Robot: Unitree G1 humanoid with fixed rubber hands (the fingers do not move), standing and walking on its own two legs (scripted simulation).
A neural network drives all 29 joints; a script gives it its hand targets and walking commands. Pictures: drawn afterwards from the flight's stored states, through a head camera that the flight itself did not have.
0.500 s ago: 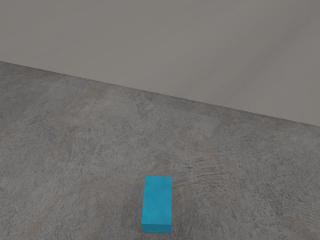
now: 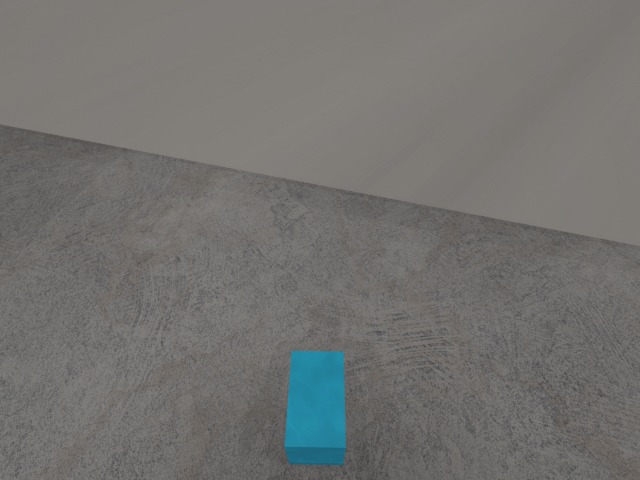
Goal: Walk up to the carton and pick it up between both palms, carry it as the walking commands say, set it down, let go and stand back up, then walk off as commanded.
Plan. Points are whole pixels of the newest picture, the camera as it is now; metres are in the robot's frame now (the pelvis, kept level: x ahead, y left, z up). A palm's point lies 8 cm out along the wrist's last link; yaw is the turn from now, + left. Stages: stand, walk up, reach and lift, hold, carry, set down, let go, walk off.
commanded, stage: walk up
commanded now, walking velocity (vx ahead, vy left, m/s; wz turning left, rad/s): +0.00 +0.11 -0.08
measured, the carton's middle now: (317, 407) +0.45 +0.03 -0.68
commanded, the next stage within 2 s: stand in 0.78 s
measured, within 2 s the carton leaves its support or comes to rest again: neither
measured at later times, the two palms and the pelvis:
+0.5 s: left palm out of the picture +0.04 +0.25 -0.13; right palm out of the picture +0.02 -0.24 -0.15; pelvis +0.00 +0.00 -0.01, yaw -1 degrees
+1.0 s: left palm out of the picture +0.07 +0.25 -0.13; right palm out of the picture -0.03 -0.18 -0.14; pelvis +0.00 +0.03 +0.00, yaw -4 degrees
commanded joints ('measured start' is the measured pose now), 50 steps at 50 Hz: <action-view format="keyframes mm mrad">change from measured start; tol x16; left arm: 1 37 98 18 -36 0 -5 3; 50 -34 98 3 -10 1 -17 -6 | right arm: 1 71 -84 -16 -29 -1 -3 0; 28 65 -66 -15 -179 -4 17 17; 50 84 -30 -3 12 8 -17 5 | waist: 1 -4 0 14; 20 -1 70 18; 27 40 -258 -27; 30 -81 -201 -8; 33 -46 260 10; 50 -11 -128 12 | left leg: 1 23 110 -67 -104 161 -1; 20 -21 152 -79 -129 141 44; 28 -164 1 -117 292 -226 -32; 31 124 29 -163 -159 50 -26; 32 180 242 -401 -282 105 9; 35 -57 268 -323 -269 388 163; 42 151 212 -212 -139 711 130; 45 77 186 -198 -97 575 85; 48 -46 32 -118 -49 27 -8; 50 6 42 -129 -111 68 -10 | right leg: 1 -58 -65 -3 -63 196 -71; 21 -49 -22 -79 54 153 -63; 26 25 -281 336 -192 335 -241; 29 -98 -247 293 -229 269 -203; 33 -248 42 -70 229 -270 -28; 35 -181 22 -43 421 -255 -37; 43 -56 34 -95 32 -100 -35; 47 285 -150 39 -179 453 -97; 50 118 -162 99 -240 323 -150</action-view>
